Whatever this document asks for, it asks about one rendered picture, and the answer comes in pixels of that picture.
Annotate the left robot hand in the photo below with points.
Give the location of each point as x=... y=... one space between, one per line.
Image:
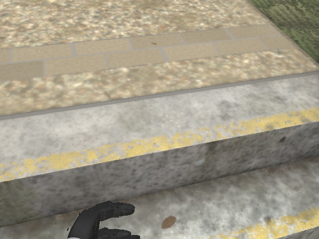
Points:
x=87 y=224

